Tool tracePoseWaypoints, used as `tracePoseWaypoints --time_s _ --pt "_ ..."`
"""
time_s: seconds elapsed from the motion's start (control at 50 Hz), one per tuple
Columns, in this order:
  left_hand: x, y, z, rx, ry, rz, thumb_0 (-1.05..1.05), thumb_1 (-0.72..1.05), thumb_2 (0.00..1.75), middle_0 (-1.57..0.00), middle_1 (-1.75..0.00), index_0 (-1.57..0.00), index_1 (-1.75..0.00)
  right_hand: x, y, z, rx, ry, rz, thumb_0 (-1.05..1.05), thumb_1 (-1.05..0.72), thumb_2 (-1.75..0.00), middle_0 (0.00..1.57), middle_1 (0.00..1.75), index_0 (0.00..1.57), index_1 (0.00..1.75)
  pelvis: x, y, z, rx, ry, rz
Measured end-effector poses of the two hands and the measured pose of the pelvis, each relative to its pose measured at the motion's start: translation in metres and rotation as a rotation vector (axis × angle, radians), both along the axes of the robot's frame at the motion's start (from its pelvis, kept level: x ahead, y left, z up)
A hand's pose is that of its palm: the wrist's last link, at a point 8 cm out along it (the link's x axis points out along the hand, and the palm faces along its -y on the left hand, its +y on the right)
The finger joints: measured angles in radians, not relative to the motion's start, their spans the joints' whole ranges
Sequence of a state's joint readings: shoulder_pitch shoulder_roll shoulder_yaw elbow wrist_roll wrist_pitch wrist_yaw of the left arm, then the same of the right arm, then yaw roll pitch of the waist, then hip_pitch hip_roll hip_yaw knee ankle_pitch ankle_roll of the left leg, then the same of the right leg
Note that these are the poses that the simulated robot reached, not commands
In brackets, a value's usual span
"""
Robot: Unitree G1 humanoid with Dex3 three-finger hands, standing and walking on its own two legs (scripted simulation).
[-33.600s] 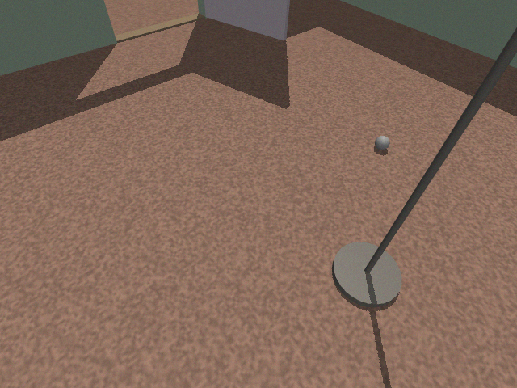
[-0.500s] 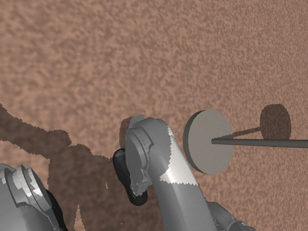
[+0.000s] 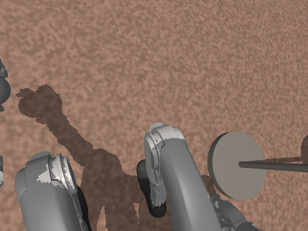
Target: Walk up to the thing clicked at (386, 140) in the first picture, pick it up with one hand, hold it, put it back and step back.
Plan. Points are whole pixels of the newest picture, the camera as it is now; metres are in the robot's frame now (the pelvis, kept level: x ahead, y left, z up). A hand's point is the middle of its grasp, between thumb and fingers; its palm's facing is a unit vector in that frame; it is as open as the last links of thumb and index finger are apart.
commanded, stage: settle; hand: left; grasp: from above
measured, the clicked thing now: out of the picture +0.49 +0.30 -0.18
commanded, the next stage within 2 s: lift in 0.16 s
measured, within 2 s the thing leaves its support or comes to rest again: neither
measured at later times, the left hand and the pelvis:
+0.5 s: hand out of the picture +0.47 +0.29 -0.10, palm faces -0.46 -0.10 -0.88, open 10.3 cm; pelvis -0.01 +0.00 +0.03, yaw +3 degrees
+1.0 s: hand out of the picture +0.40 +0.31 +0.05, palm faces -0.43 -0.13 -0.89, open 10.2 cm; pelvis -0.01 +0.00 +0.14, yaw +6 degrees
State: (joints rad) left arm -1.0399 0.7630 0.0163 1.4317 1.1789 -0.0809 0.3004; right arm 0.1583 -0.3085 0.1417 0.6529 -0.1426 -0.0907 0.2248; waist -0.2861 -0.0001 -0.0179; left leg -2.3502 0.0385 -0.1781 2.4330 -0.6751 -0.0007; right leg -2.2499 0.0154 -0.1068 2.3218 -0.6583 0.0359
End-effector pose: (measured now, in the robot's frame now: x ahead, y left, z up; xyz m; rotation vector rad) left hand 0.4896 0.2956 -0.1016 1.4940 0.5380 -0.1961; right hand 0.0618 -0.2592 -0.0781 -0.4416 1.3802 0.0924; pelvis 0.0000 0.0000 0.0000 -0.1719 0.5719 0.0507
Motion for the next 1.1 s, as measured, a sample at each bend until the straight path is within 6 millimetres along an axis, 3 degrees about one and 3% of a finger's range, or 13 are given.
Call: tracePoseWaypoints --time_s 0.36,0.58,0.84,1.1 --pt "0.003 -0.002 0.036 0.004 -0.012 -0.030 0.00 -0.11 0.61 -0.56 -0.80 -0.65 -0.78 -0.026 -0.012 0.013 -0.084 0.059 -0.093 0.00 -0.91 -0.90 0.20 0.30 0.20 0.30 -0.006 -0.003 0.016 0.021 0.018 0.017" --pt "-0.021 0.005 0.072 -0.013 0.036 -0.005 0.00 -0.10 0.60 -0.56 -0.79 -0.65 -0.77 -0.020 -0.009 0.027 -0.080 0.049 -0.146 0.00 -0.91 -0.91 0.20 0.30 0.20 0.30 -0.006 -0.002 0.041 0.036 0.038 0.036" --pt "-0.061 0.017 0.150 -0.033 0.001 -0.006 0.00 -0.10 0.58 -0.57 -0.78 -0.66 -0.76 0.030 -0.002 0.066 -0.059 -0.079 -0.139 0.00 -0.91 -0.90 0.20 0.30 0.20 0.30 -0.006 0.001 0.094 0.054 0.032 0.057" --pt "-0.105 0.010 0.258 -0.057 -0.018 0.010 0.00 -0.10 0.59 -0.58 -0.75 -0.67 -0.75 0.072 0.012 0.153 -0.027 -0.228 -0.154 0.00 -0.90 -0.90 0.20 0.30 0.20 0.30 -0.004 0.003 0.183 0.078 -0.054 0.077"
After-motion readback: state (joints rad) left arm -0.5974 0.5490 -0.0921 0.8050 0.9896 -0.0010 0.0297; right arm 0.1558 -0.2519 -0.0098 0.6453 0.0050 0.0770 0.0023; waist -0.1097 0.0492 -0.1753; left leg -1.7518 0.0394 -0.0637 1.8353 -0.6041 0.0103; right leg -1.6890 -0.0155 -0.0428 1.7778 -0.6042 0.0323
